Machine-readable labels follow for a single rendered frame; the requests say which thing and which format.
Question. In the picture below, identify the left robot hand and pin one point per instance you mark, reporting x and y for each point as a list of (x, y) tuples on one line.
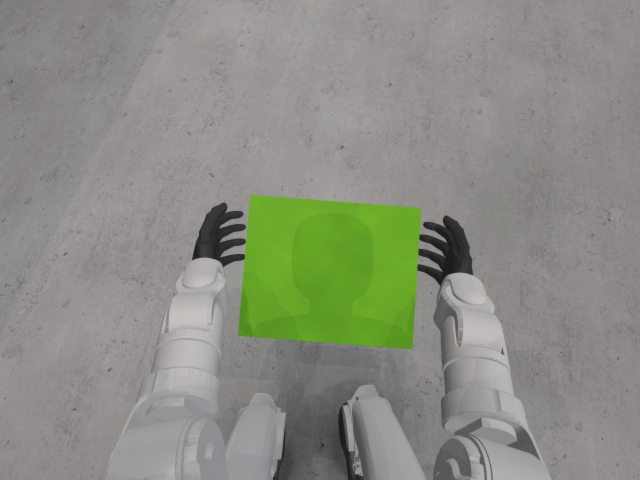
[(207, 244)]

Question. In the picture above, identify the robot right forearm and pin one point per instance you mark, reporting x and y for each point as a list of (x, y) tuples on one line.
[(479, 397)]

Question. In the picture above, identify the carton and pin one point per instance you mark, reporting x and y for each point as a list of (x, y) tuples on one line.
[(328, 271)]

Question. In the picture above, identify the right robot hand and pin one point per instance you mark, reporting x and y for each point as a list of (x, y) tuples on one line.
[(456, 251)]

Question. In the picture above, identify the left robot upper arm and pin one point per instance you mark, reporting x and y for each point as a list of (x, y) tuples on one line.
[(185, 448)]

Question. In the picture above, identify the right robot thigh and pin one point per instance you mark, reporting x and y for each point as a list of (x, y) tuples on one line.
[(372, 430)]

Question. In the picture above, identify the robot left forearm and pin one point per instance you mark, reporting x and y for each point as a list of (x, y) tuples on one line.
[(183, 379)]

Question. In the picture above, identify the right robot upper arm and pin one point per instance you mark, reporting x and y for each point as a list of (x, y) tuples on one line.
[(469, 457)]

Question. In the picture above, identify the robot right foot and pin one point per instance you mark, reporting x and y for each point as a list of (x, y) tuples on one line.
[(351, 475)]

